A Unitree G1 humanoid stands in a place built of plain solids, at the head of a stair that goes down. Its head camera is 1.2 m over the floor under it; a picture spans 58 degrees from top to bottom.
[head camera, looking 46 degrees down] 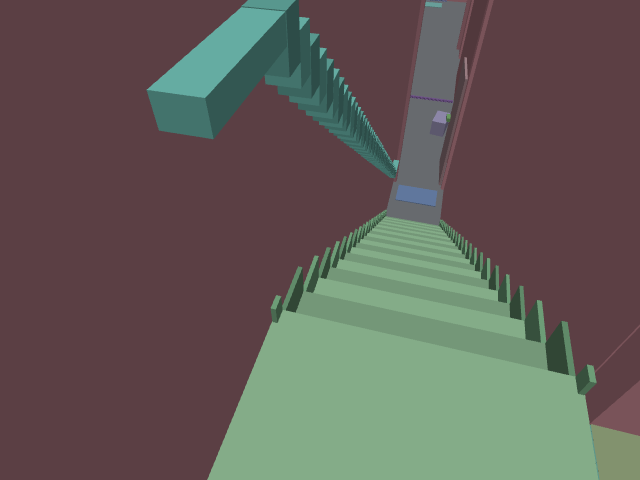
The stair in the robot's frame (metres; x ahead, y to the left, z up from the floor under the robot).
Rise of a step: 0.18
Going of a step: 0.23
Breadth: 0.95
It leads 15 degrees to the right of straight ahead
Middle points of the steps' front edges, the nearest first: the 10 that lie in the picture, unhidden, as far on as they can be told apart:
0.72 -0.32 0.00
0.94 -0.37 -0.18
1.15 -0.43 -0.36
1.37 -0.49 -0.54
1.59 -0.55 -0.73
1.81 -0.61 -0.91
2.03 -0.67 -1.09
2.24 -0.73 -1.27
2.46 -0.79 -1.45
2.68 -0.85 -1.64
